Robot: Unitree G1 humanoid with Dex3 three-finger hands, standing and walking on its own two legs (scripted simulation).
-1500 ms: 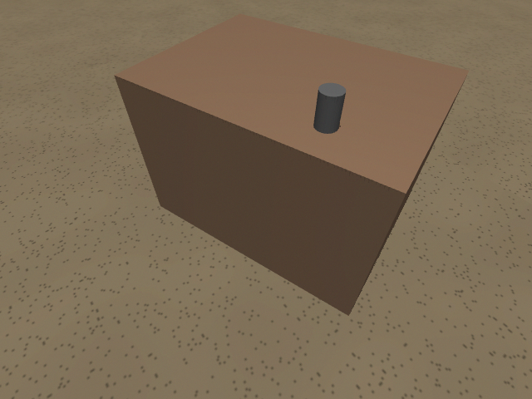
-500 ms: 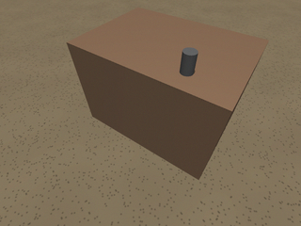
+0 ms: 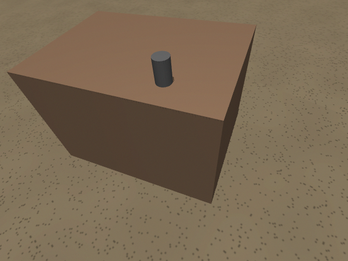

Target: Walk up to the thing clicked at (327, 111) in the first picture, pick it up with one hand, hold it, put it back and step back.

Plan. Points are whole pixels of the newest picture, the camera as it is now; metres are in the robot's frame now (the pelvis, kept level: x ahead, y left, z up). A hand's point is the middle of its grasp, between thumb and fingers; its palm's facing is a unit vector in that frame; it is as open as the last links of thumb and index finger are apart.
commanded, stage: walk up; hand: left
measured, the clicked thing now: (162, 69) +0.79 +0.09 +0.01
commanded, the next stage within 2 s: none
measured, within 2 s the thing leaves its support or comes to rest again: neither
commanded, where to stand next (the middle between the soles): +0.29 +0.06 m, yaw -22 degrees
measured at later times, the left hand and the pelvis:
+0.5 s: hand (65, 206) +0.30 +0.36 -0.13, palm faces -0.23 -0.86 -0.45, open 7.3 cm; pelvis +0.19 +0.08 +0.00, yaw -11 degrees
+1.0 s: hand (102, 165) +0.45 +0.29 -0.15, palm faces -0.36 -0.85 -0.37, open 7.3 cm; pelvis +0.25 +0.10 -0.02, yaw -20 degrees
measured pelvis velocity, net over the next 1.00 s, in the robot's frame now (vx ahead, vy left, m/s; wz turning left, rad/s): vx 0.25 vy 0.10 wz -0.34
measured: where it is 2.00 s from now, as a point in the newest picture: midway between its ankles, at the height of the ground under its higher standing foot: outside the picture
